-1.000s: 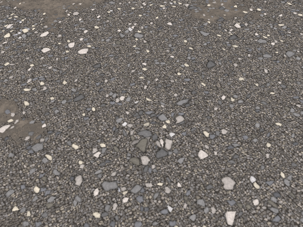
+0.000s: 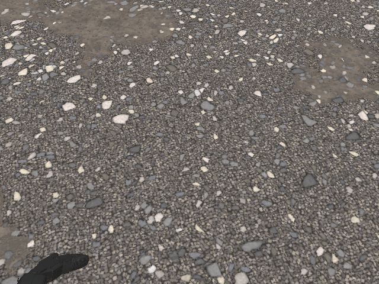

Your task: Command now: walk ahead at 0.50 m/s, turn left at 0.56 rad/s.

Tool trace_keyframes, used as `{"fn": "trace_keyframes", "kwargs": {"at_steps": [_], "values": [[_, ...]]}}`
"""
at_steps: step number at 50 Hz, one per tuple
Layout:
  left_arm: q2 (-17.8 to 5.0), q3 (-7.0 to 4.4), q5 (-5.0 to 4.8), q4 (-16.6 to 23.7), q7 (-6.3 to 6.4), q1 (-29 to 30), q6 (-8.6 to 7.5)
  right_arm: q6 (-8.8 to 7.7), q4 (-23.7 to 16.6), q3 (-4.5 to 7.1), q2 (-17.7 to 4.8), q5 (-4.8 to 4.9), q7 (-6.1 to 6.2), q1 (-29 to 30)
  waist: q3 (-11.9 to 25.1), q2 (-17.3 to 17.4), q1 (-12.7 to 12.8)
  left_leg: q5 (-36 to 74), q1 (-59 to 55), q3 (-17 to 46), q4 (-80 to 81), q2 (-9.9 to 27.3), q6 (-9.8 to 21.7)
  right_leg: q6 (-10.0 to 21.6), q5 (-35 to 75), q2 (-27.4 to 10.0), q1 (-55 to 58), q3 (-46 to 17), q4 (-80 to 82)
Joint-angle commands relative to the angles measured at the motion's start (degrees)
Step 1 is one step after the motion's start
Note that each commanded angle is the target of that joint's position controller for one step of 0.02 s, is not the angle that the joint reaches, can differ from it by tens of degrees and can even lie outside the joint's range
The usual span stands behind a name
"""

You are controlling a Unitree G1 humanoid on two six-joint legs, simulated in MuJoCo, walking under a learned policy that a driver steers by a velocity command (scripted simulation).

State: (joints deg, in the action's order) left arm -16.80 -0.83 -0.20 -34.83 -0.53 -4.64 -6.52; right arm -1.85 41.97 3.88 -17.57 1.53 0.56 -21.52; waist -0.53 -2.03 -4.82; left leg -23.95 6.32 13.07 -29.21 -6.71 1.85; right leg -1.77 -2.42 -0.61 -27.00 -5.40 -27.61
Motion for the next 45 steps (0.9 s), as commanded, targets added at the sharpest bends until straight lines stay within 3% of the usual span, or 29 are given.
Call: {"fn": "trace_keyframes", "kwargs": {"at_steps": [1,2,3,4,5,6,9,13,16,20,23,24,25,26,27,28,29,30,31,32,34,37,40,45], "values": [[-12.5,-5.1,0.69,1.2,1.0,-16.6,-0.86,-0.74,-4.7,-0.56,-0.1,-1.63,-0.34,0.3,14.7,-2.5,9.9,-1.0,15.3,1.9,-22.8,4.8,2.5,6.9,-7.4,-14.5,33.8,-12.8,1.3],[-16.1,-6.11,1.21,-1.0,0.33,-19.4,0.02,-1.35,-7.0,-0.92,-0.3,0.74,-0.44,-5.5,17.6,-21.8,6.4,-11.6,34.4,-3.7,-39.0,1.1,0.3,15.4,-25.7,-24.6,44.0,-41.3,9.2],[-10.4,-5.05,0.57,0.5,0.04,-16.7,0.09,-1.09,-5.2,0.32,-6.2,1.31,-0.03,-3.9,11.7,-11.3,8.0,-6.7,39.0,-2.0,-45.7,5.2,-0.9,14.1,-34.5,-23.0,39.8,-40.9,11.7],[-7.8,-4.3,0.41,0.7,0.3,-14.8,0.36,-0.73,-5.9,1.04,-8.2,0.72,-0.03,1.8,6.0,-6.0,9.1,-1.1,39.8,-3.6,-46.9,6.8,-1.3,12.0,-29.7,-20.6,34.4,-30.4,11.5],[-6.7,-3.85,0.89,0.7,0.3,-12.5,0.49,-0.44,-6.3,1.05,-7.4,0.02,0.04,4.3,3.3,-2.0,8.3,3.0,37.6,-4.6,-45.6,8.6,-1.8,11.1,-20.1,-17.9,28.8,-22.7,11.8],[-5.6,-3.56,1.04,0.1,0.4,-11.1,0.59,-0.39,-7.0,1.24,-6.8,-0.38,-0.11,6.0,1.0,-2.2,7.6,5.4,36.8,-4.6,-43.0,10.0,-2.0,11.0,-13.5,-15.7,25.4,-17.2,12.7],[-4.6,-3.51,0.81,-1.7,0.61,-10.7,0.01,0.46,-7.3,0.98,-3.9,0.16,-0.78,6.0,-0.1,-5.0,6.3,8.0,33.5,-6.8,-39.3,11.8,-2.5,11.1,-5.2,-13.2,21.5,-7.3,16.0],[-7.0,-4.52,0.65,-4.3,0.71,-11.7,0.0,0.84,-8.9,0.34,-2.1,-0.36,-1.15,10.4,-1.4,-2.4,6.8,13.1,37.2,-7.1,-30.4,12.7,-3.4,12.6,3.1,-14.6,23.6,-0.7,18.0],[-8.2,-4.81,0.47,-5.5,0.94,-11.3,0.56,0.31,-9.5,-0.09,-1.4,-0.24,-2.15,14.2,-2.0,-1.8,7.9,21.0,35.4,-9.2,-20.7,12.5,-3.0,11.6,6.0,-13.6,24.7,5.3,18.3],[-9.6,-5.06,-0.53,-8.5,0.85,-15.0,1.3,-0.44,-11.6,-0.97,0.1,-0.13,-3.33,21.2,-4.3,-0.7,10.1,23.2,31.7,-12.4,-10.5,11.0,-1.1,11.1,7.5,-14.3,26.4,9.1,18.5],[-10.9,-5.29,-1.82,-10.9,0.46,-16.9,2.22,-0.83,-13.1,-0.67,-0.9,-0.37,-3.78,23.3,-4.8,-1.2,8.7,16.4,28.4,-14.1,-5.4,8.8,1.7,11.1,17.6,-16.2,30.2,8.8,15.7],[-11.8,-5.4,-2.17,-11.4,0.49,-16.6,2.54,-0.94,-12.9,-0.15,-2.1,-0.69,-3.74,21.7,-3.3,-2.3,6.8,13.9,24.4,-15.4,-3.9,7.4,2.9,10.8,27.1,-16.3,31.2,8.9,12.4],[-12.4,-5.33,-2.4,-12.0,0.58,-16.1,2.91,-1.04,-11.6,0.86,-4.0,-0.99,-3.51,16.5,0.2,-3.0,3.1,14.5,16.2,-16.7,-1.4,5.7,4.3,10.0,35.8,-15.3,30.9,9.7,5.8],[-11.8,-4.79,-2.44,-12.3,0.74,-15.7,3.08,-1.07,-8.7,2.35,-6.7,-1.06,-2.94,7.2,5.4,-2.4,-1.8,19.3,2.1,-17.4,1.4,4.7,5.9,8.4,37.4,-12.9,26.1,11.4,-4.4],[-8.8,-3.39,-1.02,-11.1,0.76,-15.7,2.66,-0.64,-6.4,3.78,-11.1,-1.63,-1.82,-3.0,13.4,2.1,-5.8,22.7,-17.5,-6.5,-1.7,14.4,8.9,6.1,18.5,-9.9,11.9,11.4,-21.4],[-1.4,-1.17,-0.28,-9.5,0.19,-22.2,1.74,-0.72,-6.6,3.84,-15.3,-2.34,-1.24,-2.9,21.5,15.7,0.0,14.6,-31.2,21.6,3.8,30.3,17.1,2.6,-30.2,0.9,-7.6,7.3,-41.0],[-8.1,-2.84,-1.98,-10.4,0.02,-17.7,0.84,-1.16,-7.1,2.81,-10.5,-2.16,-1.32,-3.2,22.6,9.9,-3.9,11.4,-27.5,25.5,8.7,30.7,16.9,2.6,-31.8,0.4,-11.1,-2.5,-47.3],[-9.6,-3.63,-3.27,-8.4,-0.05,-13.3,0.66,-1.57,-6.0,1.96,-8.3,-1.92,-1.4,-0.2,12.7,9.5,-2.6,14.3,-20.6,14.9,9.8,28.4,14.3,2.9,-27.3,-2.2,-15.2,-1.3,-47.1],[-8.5,-3.46,-2.63,-8.2,0.26,-11.4,0.67,-1.98,-5.4,1.4,-6.3,-1.54,-1.58,3.1,7.7,7.2,-0.3,18.0,-13.4,7.8,11.3,25.3,12.4,2.8,-22.2,-4.8,-14.3,0.0,-44.0],[-7.9,-3.68,-1.61,-8.5,0.5,-11.2,1.04,-2.34,-5.2,0.98,-4.3,-1.67,-1.8,6.2,4.7,7.0,1.7,19.9,-7.7,3.1,13.2,23.1,11.1,2.4,-18.5,-6.3,-12.6,0.3,-41.5],[-5.8,-3.66,-1.77,-10.1,0.5,-15.0,2.85,-3.56,-4.7,0.72,-2.2,-2.15,-2.0,8.9,3.5,8.1,4.8,22.0,-1.1,-2.8,17.7,21.3,10.4,1.7,-13.2,-7.6,-6.7,-0.2,-40.3],[-3.6,-3.48,-1.67,-9.6,0.75,-13.7,4.45,-4.92,-2.5,1.27,-3.0,-2.45,-1.62,9.5,-0.1,5.8,5.9,26.1,2.5,-9.1,21.4,21.3,10.4,0.5,-9.1,-7.8,-8.6,-1.1,-37.3],[-3.0,-3.36,-1.36,-8.1,0.46,-9.8,4.37,-4.92,-0.7,1.56,-3.8,-2.69,-0.82,8.4,-2.2,5.3,5.0,27.8,0.7,-14.8,22.3,20.2,9.3,0.2,-0.6,-7.3,-12.1,-1.6,-28.7],[-1.3,-2.27,-0.98,-4.5,-1.46,-0.3,3.9,-3.96,1.6,2.28,-6.6,-1.89,0.02,5.4,-5.3,3.5,1.4,28.9,-3.7,-20.8,22.8,21.2,8.0,1.8,6.6,-6.3,-12.2,3.5,-14.3]]}}
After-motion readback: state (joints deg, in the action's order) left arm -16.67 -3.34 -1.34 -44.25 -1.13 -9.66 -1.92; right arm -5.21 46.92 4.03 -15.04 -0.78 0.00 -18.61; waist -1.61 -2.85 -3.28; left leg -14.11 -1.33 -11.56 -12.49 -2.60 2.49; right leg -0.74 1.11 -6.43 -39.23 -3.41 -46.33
